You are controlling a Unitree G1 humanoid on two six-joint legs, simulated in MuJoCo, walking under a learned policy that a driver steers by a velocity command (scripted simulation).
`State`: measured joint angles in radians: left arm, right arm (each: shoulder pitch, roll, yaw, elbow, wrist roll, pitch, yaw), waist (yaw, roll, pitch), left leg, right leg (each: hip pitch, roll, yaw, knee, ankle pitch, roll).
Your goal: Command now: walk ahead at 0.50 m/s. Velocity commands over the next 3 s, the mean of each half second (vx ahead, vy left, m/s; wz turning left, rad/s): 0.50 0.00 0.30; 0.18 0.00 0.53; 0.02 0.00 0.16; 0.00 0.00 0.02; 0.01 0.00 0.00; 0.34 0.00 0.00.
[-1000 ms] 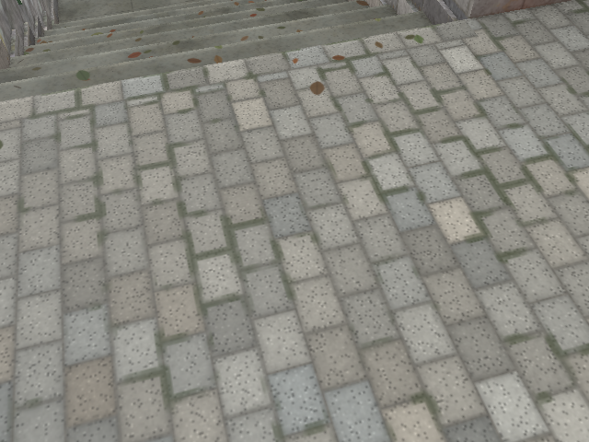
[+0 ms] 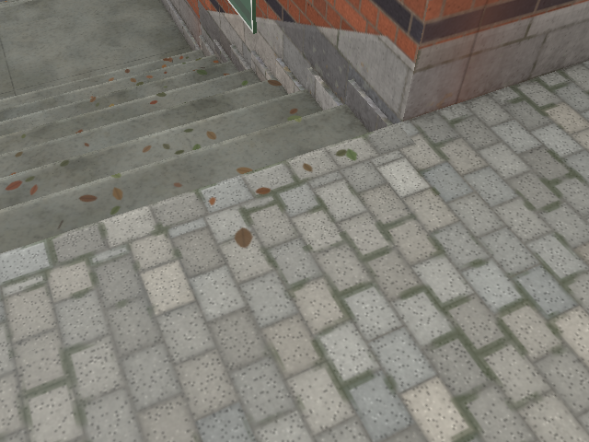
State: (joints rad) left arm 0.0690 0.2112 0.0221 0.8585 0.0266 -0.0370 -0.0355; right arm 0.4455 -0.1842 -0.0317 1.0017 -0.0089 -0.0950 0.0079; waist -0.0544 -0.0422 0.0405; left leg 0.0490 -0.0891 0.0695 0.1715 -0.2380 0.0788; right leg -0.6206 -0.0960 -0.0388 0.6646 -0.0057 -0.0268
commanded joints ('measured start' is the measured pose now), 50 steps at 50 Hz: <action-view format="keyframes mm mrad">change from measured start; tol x32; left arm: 1 -124 57 7 -93 -2 -19 3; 7 395 237 71 23 49 -63 48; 50 128 118 53 -101 1 79 70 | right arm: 1 71 -151 -28 -14 -8 -4 -13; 26 -391 -45 -13 -215 -26 75 48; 50 -166 -211 -72 -241 -8 100 -18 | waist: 1 -4 113 51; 8 148 -204 -387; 24 61 -19 68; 35 -29 76 -406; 50 25 133 -115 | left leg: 1 25 295 -120 3 519 110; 5 41 289 -122 277 848 78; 8 -598 24 -47 1050 -316 16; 9 -651 94 -132 1091 -229 30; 31 -383 21 83 404 105 76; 34 256 498 -586 358 1148 379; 39 -256 291 -328 142 635 221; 50 -227 236 -411 76 147 141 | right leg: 1 -3 38 -29 -72 -25 -21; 6 549 79 -1 -228 -102 -111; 8 972 -388 657 -347 -181 -267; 13 480 -175 174 -507 -132 -112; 30 667 -150 -225 -178 780 -67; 32 599 -125 -227 196 558 -31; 34 54 135 -105 840 -680 53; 50 38 31 94 328 -302 86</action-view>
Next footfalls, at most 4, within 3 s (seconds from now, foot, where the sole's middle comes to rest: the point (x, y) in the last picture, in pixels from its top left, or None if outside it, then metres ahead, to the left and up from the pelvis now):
0.12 right None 0.24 -0.11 -0.78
0.64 left None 0.43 0.12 -0.78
1.26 right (323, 419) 0.52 -0.08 -0.78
2.76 left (219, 438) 0.49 0.16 -0.78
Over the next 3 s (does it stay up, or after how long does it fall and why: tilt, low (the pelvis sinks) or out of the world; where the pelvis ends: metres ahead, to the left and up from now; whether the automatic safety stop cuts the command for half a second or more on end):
stays up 0.57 0.12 0.00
